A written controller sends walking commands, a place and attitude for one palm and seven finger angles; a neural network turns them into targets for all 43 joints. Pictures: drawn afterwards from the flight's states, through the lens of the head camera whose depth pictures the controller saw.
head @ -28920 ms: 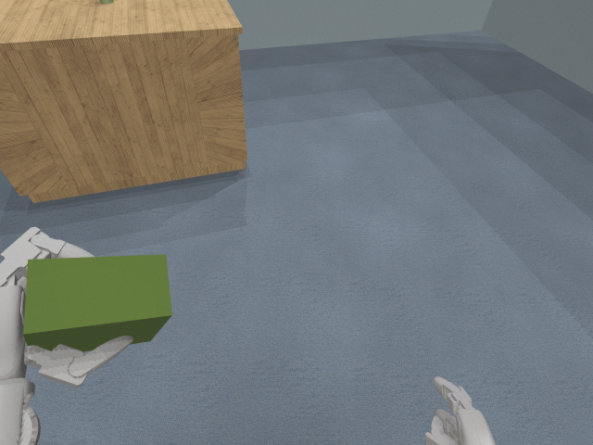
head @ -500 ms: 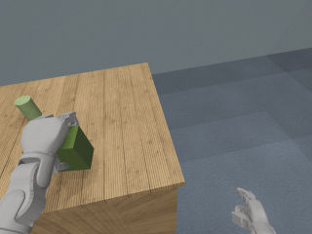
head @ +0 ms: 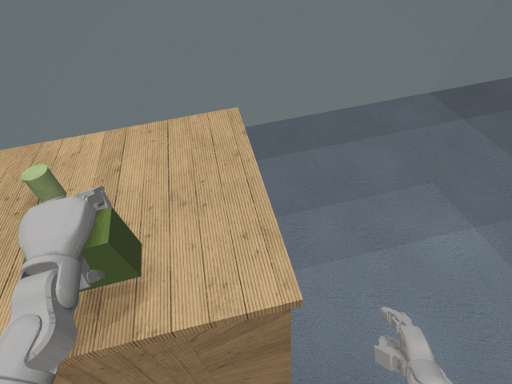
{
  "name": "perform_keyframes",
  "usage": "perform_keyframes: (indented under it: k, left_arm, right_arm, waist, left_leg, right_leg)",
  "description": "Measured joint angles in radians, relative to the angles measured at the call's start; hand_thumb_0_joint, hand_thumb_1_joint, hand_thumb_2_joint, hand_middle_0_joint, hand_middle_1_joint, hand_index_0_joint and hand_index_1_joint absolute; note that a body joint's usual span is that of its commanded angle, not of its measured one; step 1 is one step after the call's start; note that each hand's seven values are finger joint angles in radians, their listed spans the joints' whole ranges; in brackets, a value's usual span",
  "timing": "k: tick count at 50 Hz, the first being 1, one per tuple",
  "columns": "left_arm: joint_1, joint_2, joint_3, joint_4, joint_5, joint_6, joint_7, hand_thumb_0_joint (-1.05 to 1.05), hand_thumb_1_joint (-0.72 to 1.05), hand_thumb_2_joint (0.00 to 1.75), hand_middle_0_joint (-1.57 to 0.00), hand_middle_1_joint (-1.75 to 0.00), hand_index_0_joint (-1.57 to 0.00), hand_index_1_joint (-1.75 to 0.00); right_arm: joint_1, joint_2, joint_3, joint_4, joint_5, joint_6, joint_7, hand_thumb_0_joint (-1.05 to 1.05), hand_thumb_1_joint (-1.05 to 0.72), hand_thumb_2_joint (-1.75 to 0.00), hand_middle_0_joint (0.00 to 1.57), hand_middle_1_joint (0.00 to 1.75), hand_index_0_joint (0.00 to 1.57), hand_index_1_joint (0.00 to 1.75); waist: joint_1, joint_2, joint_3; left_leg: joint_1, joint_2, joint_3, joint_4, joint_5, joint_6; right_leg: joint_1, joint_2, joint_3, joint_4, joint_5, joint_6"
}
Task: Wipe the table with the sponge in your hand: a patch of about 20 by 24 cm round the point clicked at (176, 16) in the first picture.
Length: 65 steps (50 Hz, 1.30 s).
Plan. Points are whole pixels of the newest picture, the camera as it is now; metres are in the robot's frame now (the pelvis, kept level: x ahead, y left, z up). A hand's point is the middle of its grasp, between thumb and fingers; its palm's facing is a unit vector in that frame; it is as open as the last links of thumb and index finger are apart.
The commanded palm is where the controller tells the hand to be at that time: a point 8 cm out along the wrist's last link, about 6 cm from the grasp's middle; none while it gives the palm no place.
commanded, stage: lower the sponge onto the table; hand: left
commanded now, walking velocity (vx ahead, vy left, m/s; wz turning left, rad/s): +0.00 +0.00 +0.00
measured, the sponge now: (96, 257) +0.26 +0.31 +0.07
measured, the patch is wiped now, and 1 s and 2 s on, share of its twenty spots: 0.00 0.15 0.55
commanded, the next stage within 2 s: wipe forward along the first lane in 0.64 s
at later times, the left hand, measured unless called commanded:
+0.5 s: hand (90, 261) +0.24 +0.30 +0.08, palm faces +0.02 -0.08 -1.00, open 10.4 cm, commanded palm +0.21 +0.28 +0.15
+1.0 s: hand (109, 259) +0.26 +0.29 +0.06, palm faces -0.06 -0.05 -1.00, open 10.4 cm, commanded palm +0.25 +0.29 +0.13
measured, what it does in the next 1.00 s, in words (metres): stands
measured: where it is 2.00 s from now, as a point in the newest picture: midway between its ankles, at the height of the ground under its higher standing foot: outside the picture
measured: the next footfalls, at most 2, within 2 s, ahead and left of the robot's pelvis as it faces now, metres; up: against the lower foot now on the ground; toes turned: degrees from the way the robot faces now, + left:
none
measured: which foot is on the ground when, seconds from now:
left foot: down 0.00-1.00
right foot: down 0.00-1.00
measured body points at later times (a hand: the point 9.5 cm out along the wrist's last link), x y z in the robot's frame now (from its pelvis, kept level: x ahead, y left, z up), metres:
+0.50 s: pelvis +0.00 +0.00 +0.00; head -0.01 -0.04 +0.45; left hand +0.24 +0.30 +0.14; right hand +0.22 -0.22 -0.10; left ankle +0.04 +0.13 -0.74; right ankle -0.05 -0.12 -0.74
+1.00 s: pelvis +0.00 +0.00 +0.00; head +0.01 -0.04 +0.45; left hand +0.26 +0.29 +0.12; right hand +0.22 -0.22 -0.10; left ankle +0.04 +0.13 -0.74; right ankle -0.05 -0.12 -0.74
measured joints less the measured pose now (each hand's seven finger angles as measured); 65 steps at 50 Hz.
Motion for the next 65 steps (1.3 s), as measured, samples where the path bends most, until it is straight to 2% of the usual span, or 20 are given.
perform_keyframes:
  k: [3,5,7,10,12,14,16,18,21,24,26,28,31,34,36,38,41,46,55,65]
  left_arm:
    - [0.000,-0.007,0.002,0.032,-0.020,0.082,-0.050,0.00,-0.53,1.05,-0.70,-1.32,-0.72,-1.31]
    - [0.016,-0.016,-0.024,0.034,-0.023,0.103,-0.095,0.00,-0.53,1.05,-0.70,-1.32,-0.72,-1.31]
    - [0.036,-0.025,-0.061,0.027,-0.015,0.091,-0.139,0.00,-0.53,1.05,-0.70,-1.32,-0.72,-1.31]
    - [0.057,-0.029,-0.111,0.008,0.010,0.010,-0.171,0.00,-0.53,1.05,-0.70,-1.32,-0.72,-1.31]
    - [0.067,-0.016,-0.120,-0.015,0.034,-0.060,-0.154,0.00,-0.53,1.05,-0.70,-1.32,-0.72,-1.31]
    - [0.067,-0.005,-0.107,-0.025,0.044,-0.121,-0.113,0.00,-0.53,1.05,-0.71,-1.31,-0.73,-1.31]
    - [0.054,0.001,-0.081,-0.020,0.045,-0.144,-0.068,0.00,-0.54,1.05,-0.71,-1.31,-0.73,-1.30]
    - [0.035,-0.001,-0.050,0.002,0.039,-0.130,-0.028,0.00,-0.54,1.05,-0.71,-1.31,-0.73,-1.30]
    - [0.010,-0.014,-0.012,0.052,0.024,-0.060,-0.002,0.00,-0.54,1.05,-0.71,-1.31,-0.73,-1.31]
    - [0.013,-0.028,-0.009,0.086,0.011,0.019,-0.029,0.00,-0.53,1.05,-0.70,-1.32,-0.72,-1.31]
    - [0.032,-0.038,-0.029,0.088,0.007,0.047,-0.064,0.00,-0.53,1.05,-0.70,-1.32,-0.72,-1.31]
    - [0.058,-0.048,-0.060,0.074,0.007,0.036,-0.097,0.00,-0.53,1.05,-0.70,-1.32,-0.72,-1.31]
    - [0.091,-0.043,-0.085,0.030,0.039,-0.032,-0.106,0.00,-0.53,1.05,-0.69,-1.32,-0.71,-1.32]
    - [0.095,-0.027,-0.085,0.006,0.052,-0.114,-0.074,0.00,-0.53,1.05,-0.70,-1.32,-0.72,-1.32]
    - [0.081,-0.029,-0.078,0.016,0.052,-0.134,-0.047,0.00,-0.53,1.05,-0.70,-1.32,-0.72,-1.31]
    - [0.060,-0.039,-0.070,0.044,0.049,-0.129,-0.022,0.00,-0.54,1.05,-0.70,-1.32,-0.72,-1.31]
    - [0.026,-0.049,-0.059,0.103,0.049,-0.089,-0.005,0.00,-0.54,1.05,-0.70,-1.32,-0.72,-1.31]
    - [-0.032,-0.050,-0.070,0.187,0.055,-0.032,-0.028,0.00,-0.54,1.05,-0.70,-1.32,-0.72,-1.31]
    - [-0.107,-0.034,-0.064,0.253,0.060,-0.094,-0.058,0.00,-0.54,1.06,-0.71,-1.31,-0.73,-1.30]
    - [-0.196,-0.036,-0.060,0.355,0.078,-0.117,-0.048,0.00,-0.55,1.06,-0.72,-1.30,-0.73,-1.29]
  right_arm:
    - [-0.009,-0.007,0.013,-0.009,0.011,0.009,0.002,0.01,-0.90,-0.90,0.20,0.30,0.20,0.30]
    - [-0.010,-0.015,0.019,-0.020,0.012,0.008,-0.001,0.01,-0.90,-0.90,0.20,0.30,0.20,0.30]
    - [-0.009,-0.024,0.020,-0.031,0.007,0.004,-0.007,0.01,-0.90,-0.90,0.20,0.30,0.20,0.30]
    - [-0.001,-0.029,0.015,-0.038,-0.007,-0.009,-0.020,0.01,-0.90,-0.90,0.20,0.30,0.20,0.30]
    - [0.007,-0.024,0.009,-0.037,-0.016,-0.020,-0.029,0.01,-0.90,-0.90,0.20,0.30,0.20,0.30]
    - [0.014,-0.015,0.000,-0.031,-0.021,-0.026,-0.031,0.01,-0.90,-0.90,0.20,0.30,0.20,0.30]
    - [0.017,-0.007,-0.005,-0.022,-0.020,-0.025,-0.028,0.01,-0.90,-0.90,0.20,0.30,0.20,0.30]
    - [0.017,-0.001,-0.009,-0.012,-0.014,-0.020,-0.020,0.01,-0.90,-0.90,0.20,0.30,0.20,0.30]
    - [0.014,-0.001,-0.006,0.003,-0.004,-0.006,-0.007,0.01,-0.90,-0.90,0.20,0.30,0.20,0.30]
    - [0.013,-0.011,-0.001,0.002,0.004,0.005,0.002,0.01,-0.90,-0.90,0.20,0.30,0.20,0.30]
    - [0.014,-0.021,0.001,-0.004,0.005,0.008,0.002,0.01,-0.90,-0.90,0.20,0.30,0.20,0.30]
    - [0.019,-0.030,-0.001,-0.014,0.001,0.003,-0.002,0.01,-0.90,-0.90,0.20,0.30,0.20,0.30]
    - [0.031,-0.033,-0.009,-0.023,-0.011,-0.012,-0.013,0.01,-0.90,-0.90,0.20,0.30,0.20,0.30]
    - [0.039,-0.026,-0.018,-0.019,-0.019,-0.024,-0.021,0.01,-0.90,-0.90,0.20,0.30,0.20,0.30]
    - [0.036,-0.019,-0.021,-0.011,-0.017,-0.024,-0.020,0.01,-0.90,-0.90,0.20,0.30,0.20,0.30]
    - [0.031,-0.012,-0.021,-0.005,-0.012,-0.022,-0.016,0.01,-0.90,-0.90,0.20,0.30,0.20,0.30]
    - [0.017,-0.004,-0.013,0.005,-0.007,-0.012,-0.010,0.01,-0.90,-0.90,0.20,0.30,0.20,0.30]
    - [0.009,-0.008,-0.004,0.011,-0.002,-0.006,-0.012,0.01,-0.90,-0.90,0.20,0.30,0.20,0.30]
    - [0.025,-0.024,-0.014,0.020,-0.002,-0.010,-0.023,0.01,-0.90,-0.90,0.20,0.30,0.20,0.30]
    - [0.050,-0.033,-0.025,0.032,0.004,0.006,-0.020,0.01,-0.90,-0.90,0.20,0.30,0.20,0.30]
  waist:
    - [-0.017,0.010,-0.007]
    - [-0.023,0.014,-0.005]
    - [-0.024,0.015,0.000]
    - [-0.017,0.006,0.013]
    - [-0.007,-0.002,0.021]
    - [0.002,-0.009,0.024]
    - [0.008,-0.012,0.024]
    - [0.007,-0.012,0.018]
    - [-0.005,-0.007,0.007]
    - [-0.021,0.000,-0.002]
    - [-0.029,0.005,-0.002]
    - [-0.032,0.008,0.000]
    - [-0.023,0.003,0.007]
    - [-0.008,-0.003,0.010]
    - [-0.002,-0.006,0.010]
    - [-0.002,-0.008,0.008]
    - [-0.009,-0.010,0.005]
    - [-0.024,-0.010,0.005]
    - [-0.029,-0.009,-0.003]
    - [-0.037,-0.013,-0.013]
  left_leg:
    - [-0.002,-0.006,-0.001,-0.010,0.009,0.003]
    - [-0.005,-0.011,-0.005,-0.011,0.012,0.005]
    - [-0.011,-0.014,-0.008,-0.008,0.012,0.008]
    - [-0.014,-0.015,-0.013,-0.001,0.010,0.009]
    - [-0.011,-0.011,-0.013,0.003,0.007,0.006]
    - [-0.008,-0.005,-0.013,0.007,0.003,0.003]
    - [-0.004,0.002,-0.009,0.007,0.001,0.000]
    - [-0.003,0.005,-0.007,0.006,0.001,-0.002]
    - [-0.003,0.005,-0.004,-0.002,0.005,-0.003]
    - [-0.007,-0.001,-0.004,-0.007,0.009,0.000]
    - [-0.010,-0.005,-0.005,-0.006,0.009,0.002]
    - [-0.015,-0.009,-0.009,-0.001,0.007,0.006]
    - [-0.018,-0.011,-0.012,0.008,0.002,0.007]
    - [-0.018,-0.008,-0.014,0.015,-0.004,0.005]
    - [-0.016,-0.005,-0.012,0.016,-0.005,0.002]
    - [-0.018,-0.003,-0.011,0.015,-0.004,0.000]
    - [-0.019,-0.001,-0.009,0.010,-0.001,-0.001]
    - [-0.026,-0.003,-0.015,0.009,0.002,-0.001]
    - [-0.047,-0.007,-0.023,0.019,-0.003,0.001]
    - [-0.085,-0.007,-0.024,0.034,-0.006,0.001]
  right_leg:
    - [-0.005,-0.006,-0.002,0.002,0.000,0.003]
    - [-0.009,-0.010,-0.006,0.005,-0.001,0.005]
    - [-0.014,-0.012,-0.010,0.010,-0.003,0.007]
    - [-0.012,-0.013,-0.015,0.013,-0.005,0.006]
    - [-0.007,-0.008,-0.015,0.010,-0.004,0.003]
    - [-0.002,-0.002,-0.013,0.005,-0.001,-0.001]
    - [0.002,0.003,-0.008,0.000,0.002,-0.004]
    - [0.003,0.006,-0.005,-0.003,0.005,-0.005]
    - [-0.001,0.006,-0.002,-0.005,0.006,-0.004]
    - [-0.008,0.000,-0.004,-0.001,0.004,-0.001]
    - [-0.012,-0.003,-0.005,0.004,0.001,0.001]
    - [-0.015,-0.007,-0.009,0.010,-0.003,0.003]
    - [-0.015,-0.008,-0.012,0.015,-0.008,0.004]
    - [-0.011,-0.005,-0.013,0.015,-0.010,0.001]
    - [-0.010,-0.002,-0.012,0.014,-0.009,-0.001]
    - [-0.012,0.000,-0.010,0.013,-0.008,-0.002]
    - [-0.017,0.001,-0.008,0.013,-0.006,-0.003]
    - [-0.023,0.000,-0.014,0.015,-0.007,-0.004]
    - [-0.040,-0.003,-0.022,0.023,-0.014,-0.003]
    - [-0.079,-0.002,-0.023,0.043,-0.020,-0.004]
